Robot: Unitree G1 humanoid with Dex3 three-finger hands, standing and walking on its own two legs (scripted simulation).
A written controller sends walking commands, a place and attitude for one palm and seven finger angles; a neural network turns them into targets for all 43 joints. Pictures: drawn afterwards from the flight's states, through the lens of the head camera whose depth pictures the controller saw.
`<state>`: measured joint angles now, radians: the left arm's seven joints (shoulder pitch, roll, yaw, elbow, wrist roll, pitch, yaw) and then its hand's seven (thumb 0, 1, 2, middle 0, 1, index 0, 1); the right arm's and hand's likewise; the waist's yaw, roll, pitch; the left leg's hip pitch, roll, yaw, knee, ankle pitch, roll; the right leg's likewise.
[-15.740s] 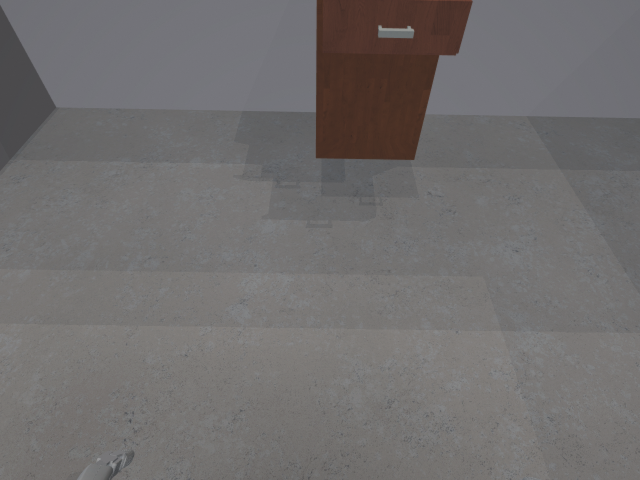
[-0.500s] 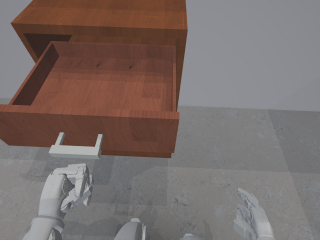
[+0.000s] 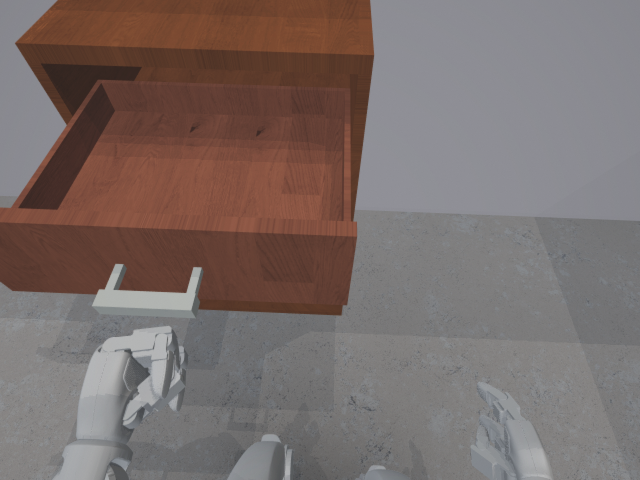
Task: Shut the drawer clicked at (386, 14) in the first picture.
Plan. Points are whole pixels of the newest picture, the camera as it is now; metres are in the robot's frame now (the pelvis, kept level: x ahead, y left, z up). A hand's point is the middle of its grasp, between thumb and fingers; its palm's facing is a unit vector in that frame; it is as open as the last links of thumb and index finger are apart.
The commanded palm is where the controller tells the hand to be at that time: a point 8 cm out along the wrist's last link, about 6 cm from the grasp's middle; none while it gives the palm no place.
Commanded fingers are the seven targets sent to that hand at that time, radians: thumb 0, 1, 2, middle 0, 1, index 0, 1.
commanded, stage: push the drawer shut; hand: left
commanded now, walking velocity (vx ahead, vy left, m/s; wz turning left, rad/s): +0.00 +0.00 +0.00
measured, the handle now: (152, 288) +0.32 +0.21 +0.06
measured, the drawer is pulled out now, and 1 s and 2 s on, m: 0.30 0.22 0.10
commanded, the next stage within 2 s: none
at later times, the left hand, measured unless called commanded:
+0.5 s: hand (179, 345) +0.26 +0.17 +0.05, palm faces -0.02 -1.00 -0.07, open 2.8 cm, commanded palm +0.26 +0.23 +0.06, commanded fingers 0.00 0.90 0.90 -1.40 -1.60 -1.40 -1.60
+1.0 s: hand (187, 289) +0.33 +0.18 +0.05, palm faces -0.03 -1.00 -0.04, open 2.8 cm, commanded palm +0.32 +0.23 +0.06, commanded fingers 0.00 0.90 0.90 -1.40 -1.60 -1.40 -1.60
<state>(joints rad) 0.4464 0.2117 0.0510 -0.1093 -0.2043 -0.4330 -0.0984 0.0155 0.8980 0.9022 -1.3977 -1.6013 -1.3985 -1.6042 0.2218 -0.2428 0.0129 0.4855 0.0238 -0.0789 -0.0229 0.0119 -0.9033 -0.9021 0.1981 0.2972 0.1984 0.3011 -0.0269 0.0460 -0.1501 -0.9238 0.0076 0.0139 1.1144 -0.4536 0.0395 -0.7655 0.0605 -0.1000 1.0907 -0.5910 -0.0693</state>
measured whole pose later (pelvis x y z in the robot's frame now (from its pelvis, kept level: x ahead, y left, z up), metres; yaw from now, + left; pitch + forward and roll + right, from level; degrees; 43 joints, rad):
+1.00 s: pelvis -0.02 +0.01 +0.01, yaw +0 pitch +15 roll -3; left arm -0.16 0.26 0.13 0.42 -0.20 -0.37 -0.14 -0.05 0.73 0.88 -1.40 -1.60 -1.40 -1.60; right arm 0.24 -0.26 0.03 0.59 0.03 -0.06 -0.03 0.01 -0.90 -0.90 0.20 0.30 0.20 0.30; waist -0.05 0.04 -0.12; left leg -0.93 0.00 0.02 1.07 -0.40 0.06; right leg -0.77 0.06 -0.09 1.04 -0.54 -0.05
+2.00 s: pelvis -0.02 +0.00 +0.00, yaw -2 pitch +19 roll -3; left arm -0.71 0.39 0.29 1.04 -0.12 -0.46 -0.16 -0.01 0.77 0.91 -1.40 -1.60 -1.40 -1.60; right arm 0.33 -0.27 0.03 0.66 0.01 0.01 -0.01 0.01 -0.90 -0.90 0.20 0.30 0.20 0.30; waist -0.13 0.04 -0.12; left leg -1.03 0.03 0.01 1.11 -0.41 0.04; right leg -0.88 0.08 -0.10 1.08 -0.54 -0.07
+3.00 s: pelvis -0.02 +0.02 -0.02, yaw -3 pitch +27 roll -7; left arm -1.13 0.59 0.37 1.33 0.02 -0.39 -0.11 -0.04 0.63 0.92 -1.40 -1.60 -1.40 -1.60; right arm 0.43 -0.27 0.06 0.65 -0.05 0.05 0.03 0.00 -0.90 -0.90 0.20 0.30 0.20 0.30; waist -0.24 0.05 -0.11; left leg -1.25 0.04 -0.02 1.20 -0.42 0.07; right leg -1.06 0.09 -0.13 1.13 -0.54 -0.05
